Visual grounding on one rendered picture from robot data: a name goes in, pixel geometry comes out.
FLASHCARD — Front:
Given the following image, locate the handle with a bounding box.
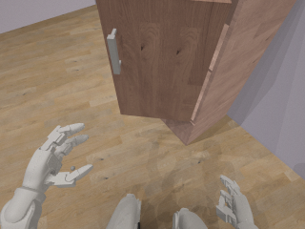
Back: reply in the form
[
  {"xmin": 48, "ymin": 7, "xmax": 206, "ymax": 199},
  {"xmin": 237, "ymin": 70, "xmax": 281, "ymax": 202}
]
[{"xmin": 107, "ymin": 29, "xmax": 122, "ymax": 74}]

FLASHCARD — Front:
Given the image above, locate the left robot shin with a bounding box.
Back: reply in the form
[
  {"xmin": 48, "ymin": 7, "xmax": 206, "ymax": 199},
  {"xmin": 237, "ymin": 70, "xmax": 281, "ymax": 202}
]
[{"xmin": 126, "ymin": 194, "xmax": 138, "ymax": 229}]

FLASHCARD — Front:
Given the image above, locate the left robot hand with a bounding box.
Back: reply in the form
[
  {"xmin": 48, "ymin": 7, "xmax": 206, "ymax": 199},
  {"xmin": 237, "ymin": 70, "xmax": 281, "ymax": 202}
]
[{"xmin": 22, "ymin": 123, "xmax": 93, "ymax": 193}]

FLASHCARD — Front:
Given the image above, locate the cupboard door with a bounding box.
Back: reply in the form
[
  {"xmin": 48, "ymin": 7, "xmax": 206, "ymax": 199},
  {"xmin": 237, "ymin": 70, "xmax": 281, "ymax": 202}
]
[{"xmin": 95, "ymin": 0, "xmax": 232, "ymax": 122}]

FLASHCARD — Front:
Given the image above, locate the right robot hand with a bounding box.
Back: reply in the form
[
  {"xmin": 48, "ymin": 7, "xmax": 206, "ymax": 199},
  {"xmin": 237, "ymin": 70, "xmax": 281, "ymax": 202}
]
[{"xmin": 215, "ymin": 175, "xmax": 254, "ymax": 228}]

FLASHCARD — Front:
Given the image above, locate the robot left forearm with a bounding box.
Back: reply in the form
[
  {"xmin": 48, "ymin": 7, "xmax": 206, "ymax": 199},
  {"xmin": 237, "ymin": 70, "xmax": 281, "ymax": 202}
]
[{"xmin": 0, "ymin": 186, "xmax": 46, "ymax": 229}]

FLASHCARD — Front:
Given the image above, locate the robot left thigh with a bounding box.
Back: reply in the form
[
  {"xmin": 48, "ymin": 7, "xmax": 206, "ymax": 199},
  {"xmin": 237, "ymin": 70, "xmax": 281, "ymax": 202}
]
[{"xmin": 106, "ymin": 197, "xmax": 142, "ymax": 229}]

